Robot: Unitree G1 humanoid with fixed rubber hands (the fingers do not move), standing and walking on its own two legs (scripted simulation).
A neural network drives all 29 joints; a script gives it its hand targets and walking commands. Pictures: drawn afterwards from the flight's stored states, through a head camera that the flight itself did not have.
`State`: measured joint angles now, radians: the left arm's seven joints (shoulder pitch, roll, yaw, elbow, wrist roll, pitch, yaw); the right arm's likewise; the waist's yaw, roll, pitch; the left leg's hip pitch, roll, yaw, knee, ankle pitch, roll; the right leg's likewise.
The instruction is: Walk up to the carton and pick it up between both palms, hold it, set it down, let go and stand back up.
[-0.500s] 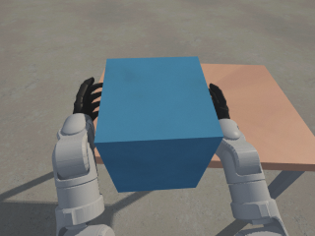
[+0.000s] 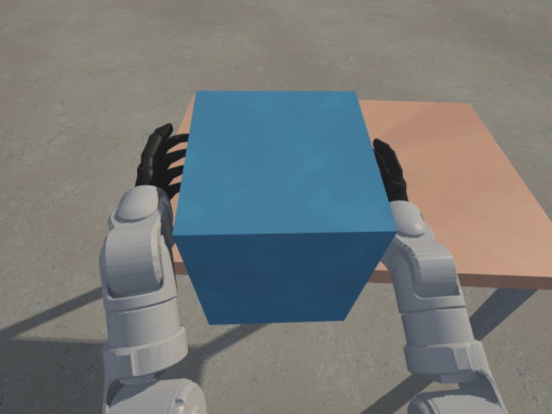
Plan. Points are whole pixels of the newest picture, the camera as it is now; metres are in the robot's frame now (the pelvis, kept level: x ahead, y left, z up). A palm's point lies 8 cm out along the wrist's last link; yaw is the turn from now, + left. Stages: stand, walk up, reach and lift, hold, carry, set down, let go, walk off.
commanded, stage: hold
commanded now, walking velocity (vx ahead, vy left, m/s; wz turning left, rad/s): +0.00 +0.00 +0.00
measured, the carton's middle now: (277, 216) +0.36 -0.01 +0.13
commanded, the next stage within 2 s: set down in 1.16 s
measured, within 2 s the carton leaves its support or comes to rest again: neither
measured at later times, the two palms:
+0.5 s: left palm (146, 198) +0.33 +0.15 +0.20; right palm (389, 204) +0.34 -0.15 +0.17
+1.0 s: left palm (153, 186) +0.35 +0.14 +0.20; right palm (389, 192) +0.36 -0.15 +0.17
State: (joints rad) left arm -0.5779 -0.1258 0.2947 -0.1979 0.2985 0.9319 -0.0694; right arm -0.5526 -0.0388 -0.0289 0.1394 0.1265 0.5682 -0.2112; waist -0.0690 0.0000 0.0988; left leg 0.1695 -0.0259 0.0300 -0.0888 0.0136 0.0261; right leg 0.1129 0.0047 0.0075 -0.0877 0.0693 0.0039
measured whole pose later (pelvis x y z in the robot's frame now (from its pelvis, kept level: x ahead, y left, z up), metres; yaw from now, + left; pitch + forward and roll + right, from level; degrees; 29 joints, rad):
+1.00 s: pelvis +0.02 -0.01 +0.00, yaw +0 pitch -7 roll +0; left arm -0.51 -0.12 0.27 -0.28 0.29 0.97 -0.08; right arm -0.52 -0.05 0.02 0.10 0.16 0.59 -0.23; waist -0.08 0.00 0.09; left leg 0.23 -0.01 0.02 -0.09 -0.02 0.02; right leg 0.18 0.02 0.00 -0.09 0.04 0.00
